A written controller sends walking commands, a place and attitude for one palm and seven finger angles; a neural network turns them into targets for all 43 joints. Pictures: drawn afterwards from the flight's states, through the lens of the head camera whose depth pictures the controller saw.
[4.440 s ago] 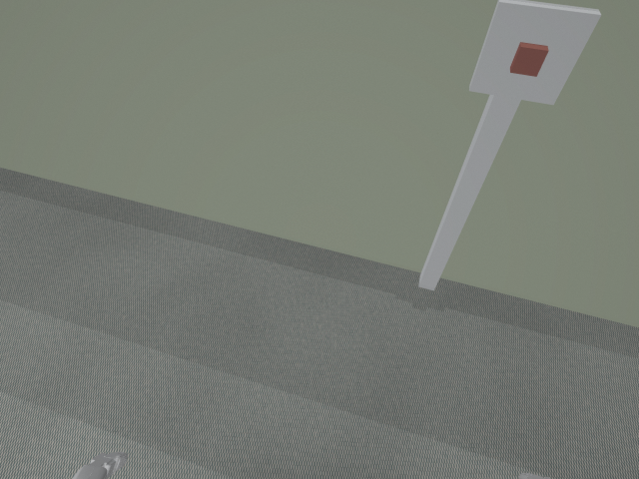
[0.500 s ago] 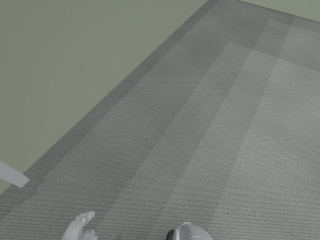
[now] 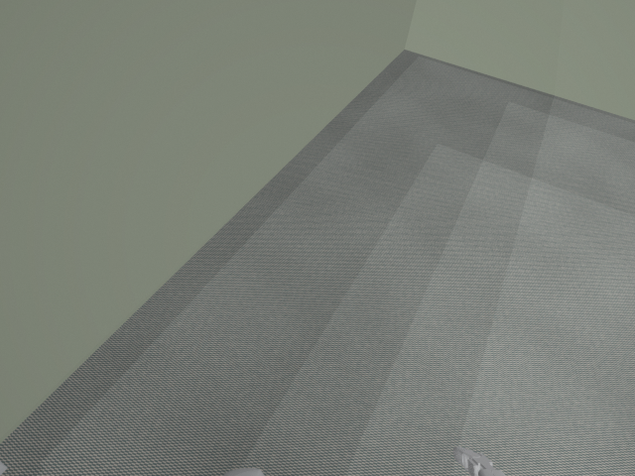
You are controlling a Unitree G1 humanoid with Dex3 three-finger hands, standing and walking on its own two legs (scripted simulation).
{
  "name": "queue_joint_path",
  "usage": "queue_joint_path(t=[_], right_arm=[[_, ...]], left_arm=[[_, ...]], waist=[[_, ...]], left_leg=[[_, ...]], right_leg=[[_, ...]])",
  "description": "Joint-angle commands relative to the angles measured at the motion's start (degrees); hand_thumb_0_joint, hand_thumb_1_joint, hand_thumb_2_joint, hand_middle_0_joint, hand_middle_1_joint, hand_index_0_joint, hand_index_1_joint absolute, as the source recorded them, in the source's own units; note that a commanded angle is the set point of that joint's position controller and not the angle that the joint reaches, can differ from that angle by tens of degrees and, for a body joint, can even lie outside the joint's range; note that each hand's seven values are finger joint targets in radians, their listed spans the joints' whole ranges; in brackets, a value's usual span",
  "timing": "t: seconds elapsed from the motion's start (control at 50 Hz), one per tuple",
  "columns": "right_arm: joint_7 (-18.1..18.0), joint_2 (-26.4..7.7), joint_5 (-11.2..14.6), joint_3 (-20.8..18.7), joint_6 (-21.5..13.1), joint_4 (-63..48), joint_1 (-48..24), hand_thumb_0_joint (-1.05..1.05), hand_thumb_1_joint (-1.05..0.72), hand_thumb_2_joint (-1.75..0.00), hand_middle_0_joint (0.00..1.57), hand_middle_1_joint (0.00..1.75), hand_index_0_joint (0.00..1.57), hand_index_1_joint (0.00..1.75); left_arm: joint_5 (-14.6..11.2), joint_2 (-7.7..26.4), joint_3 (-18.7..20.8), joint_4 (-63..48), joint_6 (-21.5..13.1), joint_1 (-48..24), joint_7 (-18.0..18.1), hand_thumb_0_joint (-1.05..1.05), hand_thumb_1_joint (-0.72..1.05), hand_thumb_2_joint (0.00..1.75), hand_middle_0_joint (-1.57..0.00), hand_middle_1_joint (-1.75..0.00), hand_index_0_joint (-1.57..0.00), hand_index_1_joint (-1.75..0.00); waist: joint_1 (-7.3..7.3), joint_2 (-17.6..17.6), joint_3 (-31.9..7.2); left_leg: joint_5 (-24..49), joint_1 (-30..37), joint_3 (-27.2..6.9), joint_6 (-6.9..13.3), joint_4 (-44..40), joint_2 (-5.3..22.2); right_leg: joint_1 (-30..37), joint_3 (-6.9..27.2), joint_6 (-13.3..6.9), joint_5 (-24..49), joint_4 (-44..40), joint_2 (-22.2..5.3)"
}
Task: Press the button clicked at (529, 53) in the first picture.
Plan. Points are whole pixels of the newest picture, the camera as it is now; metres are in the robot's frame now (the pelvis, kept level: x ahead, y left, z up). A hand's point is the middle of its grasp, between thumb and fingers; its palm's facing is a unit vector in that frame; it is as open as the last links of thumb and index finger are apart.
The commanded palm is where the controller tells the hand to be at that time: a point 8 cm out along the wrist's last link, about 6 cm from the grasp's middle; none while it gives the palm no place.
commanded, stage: turn to face it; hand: left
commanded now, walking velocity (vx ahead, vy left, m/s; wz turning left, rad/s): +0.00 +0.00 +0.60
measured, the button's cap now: out of the picture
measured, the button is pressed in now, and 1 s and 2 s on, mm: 0 0 0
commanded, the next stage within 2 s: take the last steps up to it in 1.88 s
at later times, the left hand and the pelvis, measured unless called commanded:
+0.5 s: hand (181, 469) +0.14 +0.19 -0.14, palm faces +0.23 -0.94 -0.25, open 7.4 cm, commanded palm none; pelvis +0.04 -0.02 +0.01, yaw +13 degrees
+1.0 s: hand out of the picture -0.07 +0.22 -0.18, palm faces +0.56 -0.78 -0.28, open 7.4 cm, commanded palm none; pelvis +0.04 +0.01 +0.00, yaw +33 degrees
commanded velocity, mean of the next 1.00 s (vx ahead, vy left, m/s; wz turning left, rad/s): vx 0.00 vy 0.00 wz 0.60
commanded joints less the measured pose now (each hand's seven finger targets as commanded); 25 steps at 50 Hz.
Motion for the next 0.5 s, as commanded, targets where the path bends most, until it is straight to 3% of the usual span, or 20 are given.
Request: queue_joint_path(t=[0.0,0.04,0.08,0.14,0.22,0.28,0.36,0.4,0.42,0.44,0.46,0.48], right_arm=[[-1.8,-10.1,0.8,-1.5,0.8,2.6,12.3,0.00,-0.90,-0.90,0.20,0.30,0.20,0.30],[-1.7,-8.2,0.7,-1.2,0.8,2.1,8.2,0.00,-0.90,-0.90,0.20,0.30,0.20,0.30],[-1.6,-9.1,0.9,-1.7,1.3,1.6,7.3,0.00,-0.90,-0.90,0.20,0.30,0.20,0.30],[-1.4,-9.2,0.7,-2.9,2.0,1.0,8.9,0.00,-0.90,-0.90,0.20,0.30,0.20,0.30],[-1.2,-10.7,0.5,-4.0,2.8,0.5,10.2,0.00,-0.90,-0.90,0.20,0.30,0.20,0.30],[-1.2,-11.5,0.2,-4.7,3.2,0.3,12.2,0.00,-0.90,-0.90,0.20,0.30,0.20,0.30],[-1.1,-12.5,0.1,-5.5,3.8,-0.6,12.0,0.00,-0.90,-0.90,0.20,0.30,0.20,0.30],[-1.0,-12.6,0.3,-5.9,4.1,-1.6,10.9,0.00,-0.90,-0.90,0.20,0.30,0.20,0.30],[-0.8,-12.1,0.6,-5.9,4.2,-2.3,10.1,0.00,-0.90,-0.90,0.20,0.30,0.20,0.30],[-0.4,-10.2,1.0,-5.8,4.3,-2.8,9.7,0.00,-0.90,-0.90,0.20,0.30,0.20,0.30],[-0.1,-6.5,1.3,-5.2,4.1,-4.6,10.3,0.00,-0.90,-0.90,0.20,0.30,0.20,0.30],[-0.2,-7.8,0.5,-5.5,4.3,-5.5,9.9,0.00,-0.90,-0.90,0.20,0.30,0.20,0.30]], left_arm=[[0.4,3.9,0.7,-3.6,-0.5,-1.8,0.4,0.00,0.90,0.90,-0.20,-0.30,-0.20,-0.30],[0.5,2.7,0.6,-3.7,0.5,-2.7,-0.3,0.00,0.90,0.90,-0.20,-0.30,-0.20,-0.30],[0.4,2.2,0.9,-3.7,1.7,-1.4,-0.2,0.00,0.90,0.90,-0.20,-0.30,-0.20,-0.30],[0.8,2.7,2.0,-5.5,2.7,-3.6,0.0,0.00,0.90,0.90,-0.20,-0.30,-0.20,-0.30],[0.6,2.9,2.6,-8.6,3.3,-8.3,0.1,0.00,0.90,0.90,-0.20,-0.30,-0.20,-0.30],[0.4,3.0,2.7,-11.0,3.2,-12.3,0.1,0.00,0.90,0.90,-0.20,-0.30,-0.20,-0.30],[-0.1,3.3,2.6,-12.8,2.9,-12.5,0.4,0.00,0.90,0.90,-0.20,-0.30,-0.20,-0.30],[-0.4,4.1,2.7,-12.7,2.7,-10.1,0.6,0.00,0.90,0.90,-0.20,-0.30,-0.20,-0.30],[-0.4,5.0,3.0,-12.4,2.5,-8.4,0.8,0.00,0.90,0.90,-0.20,-0.30,-0.20,-0.30],[0.0,7.9,3.5,-12.5,2.1,-6.8,1.1,0.00,0.90,0.90,-0.20,-0.30,-0.20,-0.30],[0.8,12.9,4.4,-12.9,1.7,-6.0,1.5,0.00,0.90,0.90,-0.20,-0.30,-0.20,-0.30],[0.7,14.7,4.0,-14.4,2.2,-7.9,1.4,0.00,0.90,0.90,-0.20,-0.30,-0.20,-0.30]], waist=[[-4.82,12.4,-3.3],[-2.66,8.9,-1.4],[-1.87,10.3,-4.2],[-2.65,8.6,-4.4],[-3.64,9.5,-4.5],[-4.88,9.6,-5.3],[-4.60,11.1,-6.7],[-3.27,11.3,-7.6],[-2.28,9.9,-7.6],[-1.40,4.6,-7.7],[-1.20,-10.2,-7.7],[-1.63,-10.9,-6.1]], left_leg=[[26.8,14.3,-23.4,10.1,-16.1,18.5],[20.2,7.9,-18.7,8.0,-18.0,14.1],[14.0,6.3,-16.3,7.2,-18.9,11.7],[6.9,5.8,-18.8,7.1,-20.1,10.8],[2.1,7.2,-22.1,7.7,-19.6,10.2],[5.4,9.3,-25.4,8.4,-17.8,10.0],[13.3,8.9,-27.9,8.1,-14.4,9.0],[13.0,5.9,-27.9,6.4,-12.4,7.1],[9.3,1.5,-27.2,4.3,-10.9,5.3],[2.7,-6.0,-24.3,1.2,-6.2,2.2],[-12.9,-16.3,-12.7,-3.3,5.4,-5.4],[-22.7,-15.8,-9.2,-4.2,17.9,-5.9]], right_leg=[[-18.7,0.2,1.7,-5.6,23.6,-4.7],[-15.9,-0.3,2.6,-1.2,18.8,-6.2],[-14.1,-1.2,3.2,2.4,17.4,-5.7],[-16.6,-1.1,3.8,5.7,17.5,-5.6],[-18.9,-0.7,4.6,5.6,13.9,-5.3],[-18.4,-0.4,4.6,3.3,8.8,-4.3],[-12.3,-0.6,4.0,2.6,-0.6,-2.1],[-5.7,-1.1,3.6,7.9,-9.1,-1.6],[0.7,-1.0,3.2,12.6,-16.6,-2.4],[8.5,4.1,1.4,13.4,-23.0,-8.2],[13.7,17.2,-3.7,14.0,-27.2,-23.3],[5.7,18.9,-8.3,18.1,-27.5,-30.4]])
